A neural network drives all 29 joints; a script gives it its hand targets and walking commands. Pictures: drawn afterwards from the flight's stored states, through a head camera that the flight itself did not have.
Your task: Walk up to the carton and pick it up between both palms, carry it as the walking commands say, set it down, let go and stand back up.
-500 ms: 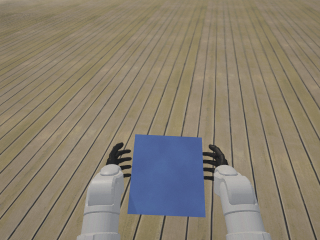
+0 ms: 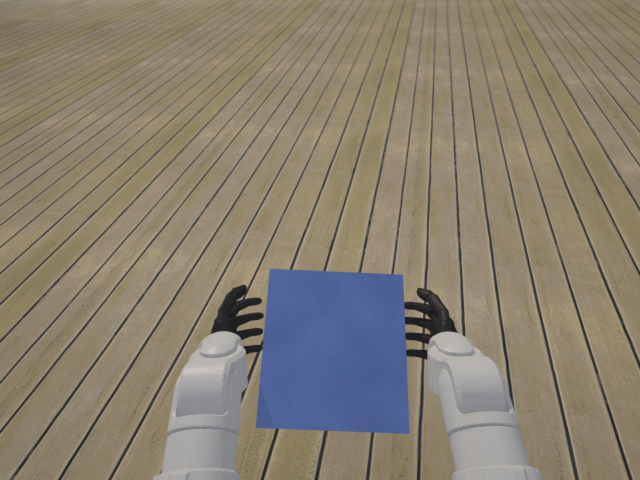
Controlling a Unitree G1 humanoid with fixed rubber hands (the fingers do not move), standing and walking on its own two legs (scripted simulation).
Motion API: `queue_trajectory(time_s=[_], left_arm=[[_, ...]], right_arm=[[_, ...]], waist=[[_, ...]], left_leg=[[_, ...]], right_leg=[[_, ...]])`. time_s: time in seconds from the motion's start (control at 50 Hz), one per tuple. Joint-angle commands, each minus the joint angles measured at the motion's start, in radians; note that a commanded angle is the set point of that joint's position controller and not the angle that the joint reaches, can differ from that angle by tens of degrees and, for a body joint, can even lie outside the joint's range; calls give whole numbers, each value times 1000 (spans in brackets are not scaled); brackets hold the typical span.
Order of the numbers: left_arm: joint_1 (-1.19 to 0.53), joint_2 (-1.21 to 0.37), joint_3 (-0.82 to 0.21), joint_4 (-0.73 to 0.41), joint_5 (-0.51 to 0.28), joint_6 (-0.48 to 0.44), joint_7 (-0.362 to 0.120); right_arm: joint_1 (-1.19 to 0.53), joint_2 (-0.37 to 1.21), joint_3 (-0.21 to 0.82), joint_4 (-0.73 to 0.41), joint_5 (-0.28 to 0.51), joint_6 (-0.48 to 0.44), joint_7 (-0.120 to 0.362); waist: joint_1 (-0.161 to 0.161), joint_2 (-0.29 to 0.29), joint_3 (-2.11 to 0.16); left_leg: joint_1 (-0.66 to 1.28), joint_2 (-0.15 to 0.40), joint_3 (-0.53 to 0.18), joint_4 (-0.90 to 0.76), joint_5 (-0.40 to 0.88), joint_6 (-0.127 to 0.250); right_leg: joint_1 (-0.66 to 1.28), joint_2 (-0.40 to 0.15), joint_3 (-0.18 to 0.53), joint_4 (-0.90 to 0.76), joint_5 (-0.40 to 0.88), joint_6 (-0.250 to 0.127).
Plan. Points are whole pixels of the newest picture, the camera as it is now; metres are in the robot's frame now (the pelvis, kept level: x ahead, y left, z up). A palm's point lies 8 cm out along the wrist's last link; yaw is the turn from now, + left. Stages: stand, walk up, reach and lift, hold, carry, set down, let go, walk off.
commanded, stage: carry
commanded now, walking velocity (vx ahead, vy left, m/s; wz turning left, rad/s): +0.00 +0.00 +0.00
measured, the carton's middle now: (330, 352) +0.34 +0.00 -0.04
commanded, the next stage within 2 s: none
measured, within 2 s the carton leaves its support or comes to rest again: neither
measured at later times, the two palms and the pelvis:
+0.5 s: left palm (245, 341) +0.31 +0.11 +0.05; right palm (454, 341) +0.30 -0.16 +0.04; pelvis +0.01 -0.02 +0.00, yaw +0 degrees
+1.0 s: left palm (247, 337) +0.30 +0.11 +0.07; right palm (462, 333) +0.30 -0.16 +0.06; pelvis +0.01 -0.03 +0.00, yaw +1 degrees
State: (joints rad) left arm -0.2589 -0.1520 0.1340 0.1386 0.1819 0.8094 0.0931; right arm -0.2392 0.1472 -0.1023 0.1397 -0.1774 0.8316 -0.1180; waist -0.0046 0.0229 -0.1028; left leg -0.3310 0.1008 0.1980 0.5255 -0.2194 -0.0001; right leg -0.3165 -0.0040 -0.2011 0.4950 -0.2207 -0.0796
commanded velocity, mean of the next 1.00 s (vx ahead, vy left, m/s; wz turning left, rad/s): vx -0.03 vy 0.00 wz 0.06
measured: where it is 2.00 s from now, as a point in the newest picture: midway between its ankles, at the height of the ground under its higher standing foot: outside the picture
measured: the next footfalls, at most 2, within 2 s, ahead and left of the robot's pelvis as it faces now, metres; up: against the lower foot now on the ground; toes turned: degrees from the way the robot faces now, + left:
left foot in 1.76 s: -0.20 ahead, +0.10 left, +0.00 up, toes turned +27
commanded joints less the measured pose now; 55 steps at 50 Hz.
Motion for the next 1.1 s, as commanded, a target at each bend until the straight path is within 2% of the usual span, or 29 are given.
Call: queue_trajectory(time_s=[0.0, 0.3, 0.64, 0.9, 0.92, 0.94, 0.98, 1.02, 1.04, 1.06, 1.08], left_arm=[[-381, -864, -459, -67, -244, -37, -219], [-371, -858, -448, -37, -228, -82, -222], [-365, -869, -459, -15, -219, -134, -230], [-361, -867, -469, -25, -224, -140, -231], [-410, -929, -620, -268, -348, -96, -228], [-434, -974, -757, -489, -470, -10, -220], [-287, -907, -730, -394, -455, 140, -205], [-218, -879, -718, -370, -437, 223, -209], [-219, -886, -714, -371, -437, 250, -214], [-234, -900, -714, -378, -442, 269, -218], [-260, -916, -716, -390, -450, 284, -221]], right_arm=[[-442, 830, 469, -110, 245, -62, 219], [-434, 831, 456, -76, 224, -105, 222], [-427, 851, 460, -45, 209, -155, 232], [-417, 851, 459, -42, 209, -160, 234], [-465, 913, 614, -287, 332, -115, 232], [-489, 956, 764, -510, 461, -31, 224], [-358, 896, 751, -432, 461, 119, 215], [-314, 877, 749, -416, 464, 208, 223], [-322, 882, 744, -414, 472, 238, 232], [-340, 892, 739, -416, 482, 259, 241], [-367, 902, 732, -422, 492, 275, 248]], waist=[[-1, -13, -243], [0, -22, -242], [3, -33, -246], [4, -32, -240], [3, -30, -230], [3, -32, -236], [8, -44, -305], [11, -83, -321], [11, -109, -298], [14, -133, -271], [16, -143, -249]], left_leg=[[117, 74, -113, -49, 96, -11], [119, 67, -106, -31, 100, -16], [114, 57, -96, -19, 96, -23], [116, 56, -94, -25, 98, -22], [100, 60, -100, -9, 125, -24], [86, 64, -95, 24, 163, -27], [53, 64, -81, 95, 218, -33], [2, 40, -68, 149, 176, -38], [-36, 23, -62, 169, 81, -41], [-70, 9, -56, 183, -24, -43], [-86, 5, -57, 189, -86, -43]], right_leg=[[64, -147, 174, -120, 61, 14], [82, -154, 183, -119, 115, 6], [117, -162, 191, -120, 191, 15], [124, -161, 188, -122, 188, 16], [126, -168, 180, -98, 233, 17], [136, -180, 174, -60, 312, 11], [198, -213, 162, 20, 563, -14], [223, -250, 160, 59, 736, -34], [218, -270, 170, 54, 770, -46], [203, -291, 185, 37, 742, -61], [176, -310, 196, 19, 657, -72]])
